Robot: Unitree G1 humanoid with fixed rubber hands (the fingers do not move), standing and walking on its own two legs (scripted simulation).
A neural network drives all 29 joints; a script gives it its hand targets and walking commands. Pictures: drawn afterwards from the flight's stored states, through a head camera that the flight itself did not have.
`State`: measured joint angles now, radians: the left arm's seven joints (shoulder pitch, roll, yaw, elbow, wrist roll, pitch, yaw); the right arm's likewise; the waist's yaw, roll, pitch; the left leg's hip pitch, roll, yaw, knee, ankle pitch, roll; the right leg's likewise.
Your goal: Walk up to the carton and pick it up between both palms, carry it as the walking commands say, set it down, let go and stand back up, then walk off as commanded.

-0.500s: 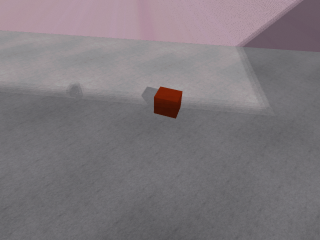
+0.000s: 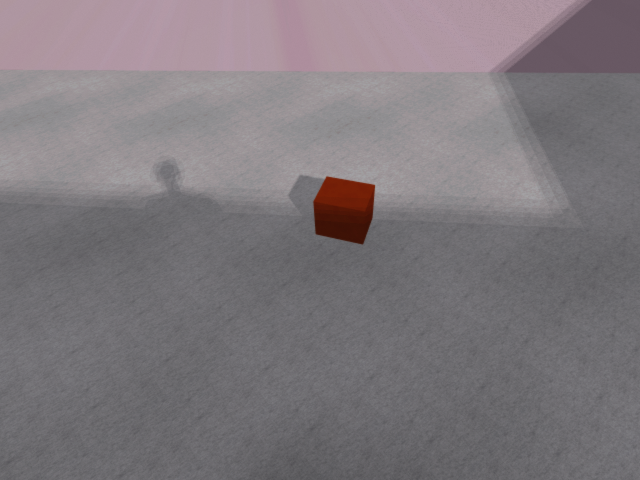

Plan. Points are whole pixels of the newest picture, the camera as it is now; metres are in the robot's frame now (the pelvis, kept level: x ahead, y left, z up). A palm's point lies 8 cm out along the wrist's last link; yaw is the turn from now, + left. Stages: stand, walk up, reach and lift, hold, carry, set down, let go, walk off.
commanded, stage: walk up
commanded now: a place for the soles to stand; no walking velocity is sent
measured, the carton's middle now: (344, 210) +1.29 -0.06 -0.66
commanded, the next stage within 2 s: none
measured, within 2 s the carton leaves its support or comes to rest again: neither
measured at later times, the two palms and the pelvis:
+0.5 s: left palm (116, 430) +0.22 +0.32 -0.09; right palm (586, 412) +0.23 -0.33 -0.09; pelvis +0.15 -0.01 +0.00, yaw +0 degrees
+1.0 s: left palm (156, 345) +0.34 +0.29 -0.07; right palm (564, 340) +0.35 -0.36 -0.10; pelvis +0.27 -0.04 +0.00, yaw -1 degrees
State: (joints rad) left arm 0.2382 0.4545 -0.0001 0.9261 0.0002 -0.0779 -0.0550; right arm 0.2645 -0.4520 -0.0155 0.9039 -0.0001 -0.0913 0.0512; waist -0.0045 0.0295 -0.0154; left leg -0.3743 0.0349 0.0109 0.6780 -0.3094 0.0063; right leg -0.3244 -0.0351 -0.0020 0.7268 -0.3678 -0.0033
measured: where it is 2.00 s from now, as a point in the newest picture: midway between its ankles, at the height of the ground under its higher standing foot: (349, 402)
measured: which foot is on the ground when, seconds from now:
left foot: down 0.00-0.26, up 0.28-0.50, down 0.52-0.82, up 0.84-1.00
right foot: up 0.00-0.22, down 0.24-0.52, up 0.54-0.78, down 0.80-1.00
